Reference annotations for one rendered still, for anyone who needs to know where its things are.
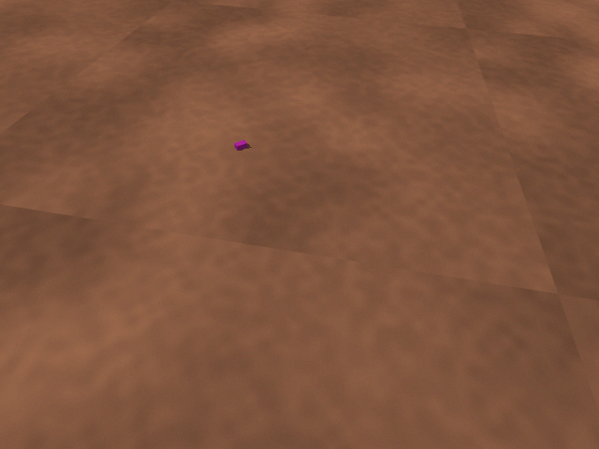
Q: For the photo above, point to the small box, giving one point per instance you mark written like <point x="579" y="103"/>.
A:
<point x="240" y="145"/>

